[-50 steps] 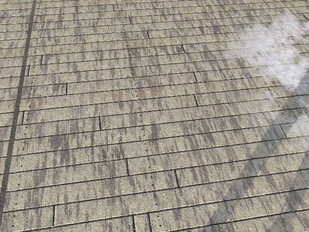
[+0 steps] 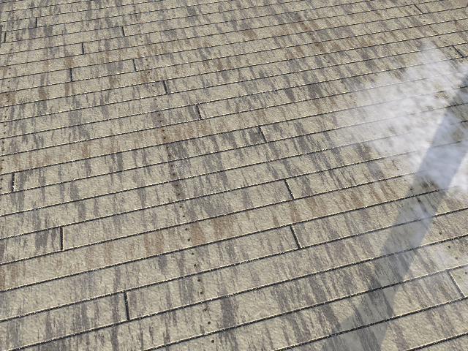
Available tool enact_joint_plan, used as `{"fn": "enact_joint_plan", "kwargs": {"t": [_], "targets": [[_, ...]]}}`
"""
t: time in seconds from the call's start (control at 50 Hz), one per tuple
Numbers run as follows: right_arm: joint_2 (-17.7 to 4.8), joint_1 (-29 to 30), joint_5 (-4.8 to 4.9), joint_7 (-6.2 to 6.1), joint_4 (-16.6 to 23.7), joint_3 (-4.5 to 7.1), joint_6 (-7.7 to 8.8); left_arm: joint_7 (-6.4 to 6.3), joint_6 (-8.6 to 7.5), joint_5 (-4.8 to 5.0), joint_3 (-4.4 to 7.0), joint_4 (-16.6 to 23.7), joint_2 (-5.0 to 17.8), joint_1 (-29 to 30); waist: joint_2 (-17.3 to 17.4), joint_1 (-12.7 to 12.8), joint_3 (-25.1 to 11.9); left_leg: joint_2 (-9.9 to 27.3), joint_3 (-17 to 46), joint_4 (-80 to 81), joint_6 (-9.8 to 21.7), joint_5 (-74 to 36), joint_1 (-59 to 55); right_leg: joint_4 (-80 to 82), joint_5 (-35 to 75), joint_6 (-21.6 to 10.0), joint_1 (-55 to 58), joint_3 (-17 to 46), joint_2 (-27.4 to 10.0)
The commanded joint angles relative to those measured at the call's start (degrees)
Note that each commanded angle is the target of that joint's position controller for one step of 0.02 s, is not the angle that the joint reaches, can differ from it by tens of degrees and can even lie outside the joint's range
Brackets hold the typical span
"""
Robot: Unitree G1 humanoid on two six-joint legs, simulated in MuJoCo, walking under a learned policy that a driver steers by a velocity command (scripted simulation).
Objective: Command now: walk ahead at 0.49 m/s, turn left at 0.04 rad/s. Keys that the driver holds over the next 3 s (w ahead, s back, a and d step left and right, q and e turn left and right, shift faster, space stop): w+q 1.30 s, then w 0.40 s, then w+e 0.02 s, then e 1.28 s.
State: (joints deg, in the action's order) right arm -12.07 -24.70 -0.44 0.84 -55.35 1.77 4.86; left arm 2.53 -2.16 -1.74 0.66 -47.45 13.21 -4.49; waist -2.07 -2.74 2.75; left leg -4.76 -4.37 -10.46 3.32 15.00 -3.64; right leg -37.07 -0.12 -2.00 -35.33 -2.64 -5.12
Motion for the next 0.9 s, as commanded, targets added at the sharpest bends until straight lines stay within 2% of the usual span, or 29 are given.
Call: {"fn": "enact_joint_plan", "kwargs": {"t": [0.02, 0.06, 0.08, 0.1, 0.12, 0.14, 0.16, 0.18, 0.2, 0.24, 0.3, 0.34, 0.4, 0.44, 0.52, 0.54, 0.58, 0.62, 0.64, 0.66, 0.68, 0.7, 0.72, 0.74, 0.76, 0.78, 0.8, 0.84, 0.9], "targets": [[-9.03, -2.18, -0.24, -0.77, 0.9, 1.81, 0.34, -0.36, -0.94, 0.01, 0.91, 4.85, 4.26, 5.79, 5.18, 0.56, 3.19, 17.36, 7.0, 0.85, 7.14, -29.1, 2.44, 3.71, -0.82, -1.37, 3.55, -0.57, 1.78], [-9.92, -0.96, -0.64, -1.21, 0.59, 1.98, -0.04, -0.83, -1.47, -0.15, 1.53, 4.09, 5.34, 2.37, 5.33, 2.76, 1.52, 17.6, 7.72, -5.32, 6.21, -39.82, 0.1, 6.12, -6.13, -2.64, 8.9, -0.64, 3.93], [-10.49, -0.15, -0.8, -1.25, 0.56, 2.1, -0.28, -1.28, -1.92, -0.26, 2.09, 2.21, 6.22, -3.5, 5.14, 5.31, -1.63, 16.47, 7.32, -12.64, 5.52, -45.38, 0.31, 8.28, -8.12, -3.53, 16.06, -1.28, 5.8], [-10.02, 0.23, -0.66, -1.15, 0.69, 1.88, -0.42, -1.93, -2.68, -0.88, 2.93, -0.89, 7.94, -13.18, 3.22, 9.25, -7.23, 13.64, 5.57, -24.2, 4.49, -42.03, 5.07, 10.98, -6.83, -5.07, 29.09, -0.46, 5.19], [-7.3, -0.24, -0.17, -0.97, 2.79, 1.07, -0.26, -2.91, -3.11, -2.31, 4.26, -2.11, 13.04, -23.13, -3.09, 12.0, -15.71, 9.92, 3.32, -41.77, 3.5, -22.23, 16.26, 11.76, -12.93, -7.76, 43.96, 14.13, -8.85], [-1.32, -8.16, 2.0, -0.84, 3.07, 0.06, -0.56, -2.84, -2.5, -2.03, 5.44, -2.3, 17.31, -23.0, -15.59, 7.77, -22.08, 0.45, 2.35, -59.2, 1.75, 16.45, 34.96, 19.09, -17.84, -14.24, 55.63, 39.06, -22.32], [-8.7, -3.09, 0.49, -1.44, 1.97, 1.83, -1.29, -2.63, -1.92, -0.46, 4.56, -1.12, 12.23, -18.0, -3.53, 7.53, -15.76, 4.29, 7.88, -62.41, 2.68, 12.69, 38.82, 21.15, -22.55, -11.92, 48.83, 36.9, -18.99], [-8.43, 1.04, 0.51, -1.01, 3.01, 2.16, -1.13, -2.54, -2.13, -0.07, 3.47, -0.38, 8.51, -12.55, -1.32, 5.81, -8.17, 6.46, 8.33, -60.65, 2.86, 6.8, 38.84, 22.75, -19.89, -10.15, 40.68, 27.4, -16.64], [-6.88, 2.55, 0.53, -0.74, 3.14, 1.93, -1.2, -2.39, -2.54, -0.14, 2.98, -0.46, 6.36, -10.26, -0.36, 4.65, -4.81, 8.29, 7.98, -58.57, 2.6, 3.5, 37.14, 24.8, -13.71, -8.72, 35.04, 20.95, -14.39], [-5.49, 2.08, -0.97, 0.07, 2.67, 2.05, -2.77, -2.79, -3.3, 0.37, 2.52, -1.56, 4.62, -10.17, -2.42, 2.51, -2.23, 9.91, 7.51, -56.01, 1.58, 1.5, 33.42, 26.73, -7.08, -6.05, 28.64, 12.0, -11.07], [-3.91, 4.63, -1.24, 1.04, 3.68, 2.1, -4.41, -2.91, -4.79, 1.04, 2.8, -2.73, 5.28, -12.04, -1.83, 1.38, -1.17, 10.42, 6.43, -55.08, 0.49, -1.88, 35.97, 28.8, -1.42, -6.27, 28.03, 5.63, -10.45], [-3.83, 8.56, -1.31, 1.44, 5.03, 2.14, -4.81, -3.03, -4.97, 0.93, 3.01, -3.45, 5.55, -13.28, -1.72, 1.58, 0.22, 11.05, 5.69, -53.03, -0.25, -5.8, 39.94, 29.84, -0.13, -6.44, 28.73, 1.79, -9.8], [-3.3, 14.59, -1.17, 2.0, 7.3, 1.82, -4.71, -3.11, -4.8, 0.71, 2.87, -4.66, 4.84, -15.56, -1.5, 2.49, 2.03, 10.86, 4.12, -45.15, -0.85, -11.65, 42.64, 30.12, 2.97, -6.1, 29.88, -3.08, -8.48], [-2.65, 18.58, -1.27, 2.39, 8.72, 1.34, -4.48, -3.23, -4.74, 0.71, 2.9, -5.06, 5.23, -15.99, -1.46, 3.15, 2.74, 10.19, 2.23, -37.81, -0.72, -14.98, 41.38, 29.62, 5.33, -5.84, 30.63, -5.95, -8.07], [-2.91, 24.97, -1.67, 2.97, 11.51, 0.9, -4.33, -3.77, -4.2, 0.63, 3.26, -6.74, 6.64, -19.62, -1.34, 4.91, 3.75, 8.74, -2.07, -28.87, 1.54, -14.05, 39.7, 27.69, 11.61, -5.51, 36.52, -9.37, -9.96], [-3.16, 25.35, -1.78, 3.03, 11.96, 0.97, -4.29, -3.95, -3.84, 0.55, 3.39, -7.07, 7.07, -20.07, -1.68, 4.78, 3.7, 8.31, -2.56, -27.66, 2.4, -12.11, 39.18, 26.27, 14.66, -5.32, 38.43, -9.97, -10.62], [-4.01, 24.02, -1.85, 2.78, 11.92, 1.4, -4.31, -4.33, -3.14, 0.38, 3.64, -7.25, 8.06, -19.61, -2.41, 3.49, 2.25, 5.37, -4.63, -26.14, 4.56, -6.96, 35.49, 20.51, 30.17, -4.67, 41.6, -11.96, -10.84], [-5.52, 17.07, -1.8, 2.19, 10.19, 2.34, -4.16, -4.49, -2.05, 0.2, 4.24, -7.1, 10.0, -18.78, -3.5, 0.23, -2.2, 1.27, -6.0, -25.09, 7.27, -0.64, 27.45, 7.94, 43.29, -4.35, 42.95, -12.98, -11.0], [-6.78, 10.1, -1.89, 1.7, 8.14, 3.21, -3.63, -4.31, -1.41, 0.32, 4.46, -6.7, 10.77, -18.27, -2.59, -2.7, -6.28, -0.66, -5.47, -21.66, 8.88, -0.61, 18.95, -3.16, 40.34, -3.7, 40.32, -13.41, -10.61], [-10.64, 1.03, -2.59, 0.83, 5.56, 4.82, -3.21, -4.06, -1.24, 0.39, 4.34, -5.42, 10.36, -17.35, 1.83, -6.95, -11.4, 3.55, 2.68, -17.08, 11.55, 1.7, 5.1, -19.5, 25.91, -1.68, 29.85, -13.85, -9.15], [-17.78, 2.7, -2.05, 0.19, 6.98, 6.73, -3.78, -2.95, -1.97, 1.55, 3.24, -0.67, 3.88, -18.16, 18.58, -2.95, -16.26, 21.33, 35.48, -11.73, 20.21, 4.7, -14.12, -43.51, -24.72, 2.73, 1.49, -12.5, 3.56], [-18.79, 1.37, -1.04, 0.0, 8.0, 6.78, -4.54, -2.51, -2.89, 1.12, 3.77, 1.34, 8.21, -12.74, 8.91, -4.74, -18.83, 24.92, 47.35, -5.02, 22.58, 0.31, -15.3, -49.41, -29.14, 2.6, -6.77, 1.68, 6.34], [-16.52, 3.52, -0.72, -0.66, 7.16, 6.21, -4.64, -2.26, -3.63, 1.42, 3.41, 2.44, 7.12, -8.05, 4.42, -3.95, -11.34, 23.8, 37.28, -5.15, 20.64, -4.29, -10.33, -47.41, -23.54, 1.79, -10.12, 4.35, 2.3], [-12.86, 5.95, -0.21, -0.85, 6.68, 5.34, -4.2, -2.43, -4.22, 1.58, 3.14, 1.85, 6.67, -9.27, 0.57, -0.98, -5.12, 21.45, 30.93, -4.63, 17.67, -11.97, -1.07, -40.06, -19.14, 1.55, -7.04, 4.14, -0.21], [-11.02, 8.06, -0.15, -1.07, 6.72, 4.77, -3.59, -2.55, -3.78, 0.68, 3.27, 1.76, 6.42, -9.03, -0.75, 1.27, -3.13, 17.93, 26.42, -4.47, 15.26, -17.12, 3.63, -35.06, -18.37, 1.78, -3.81, 4.71, -1.71], [-9.72, 10.01, 0.33, -1.18, 7.22, 4.32, -3.14, -2.61, -2.6, -0.5, 3.14, 1.2, 6.03, -10.99, -0.59, 3.11, -3.12, 15.79, 23.27, -3.41, 14.37, -20.27, 7.85, -33.03, -17.59, 2.45, 0.35, 4.61, -1.96], [-9.52, 10.05, 0.43, -1.07, 7.33, 4.07, -2.49, -2.5, -1.47, -1.04, 3.1, 1.2, 5.79, -11.96, 1.18, 3.9, -3.64, 14.95, 22.18, -3.25, 14.67, -24.08, 10.12, -31.23, -18.08, 3.15, 2.94, 4.72, -1.99], [-10.37, 8.27, 0.72, -0.87, 6.71, 4.14, -1.45, -2.02, -0.08, -1.19, 2.97, 1.93, 5.06, -10.87, 1.64, 4.37, -3.33, 12.62, 19.52, -2.79, 14.09, -26.35, 11.54, -26.82, -17.31, 4.36, 2.75, 3.71, -1.88], [-11.57, 4.71, 0.51, -0.75, 6.41, 4.4, -1.31, -1.65, 0.56, -1.04, 2.79, 4.48, 5.12, -4.1, 3.3, 2.27, -1.6, 10.97, 19.63, -1.24, 12.3, -22.87, 11.64, -19.63, -10.64, 5.45, -1.25, 2.67, -1.56]]}}
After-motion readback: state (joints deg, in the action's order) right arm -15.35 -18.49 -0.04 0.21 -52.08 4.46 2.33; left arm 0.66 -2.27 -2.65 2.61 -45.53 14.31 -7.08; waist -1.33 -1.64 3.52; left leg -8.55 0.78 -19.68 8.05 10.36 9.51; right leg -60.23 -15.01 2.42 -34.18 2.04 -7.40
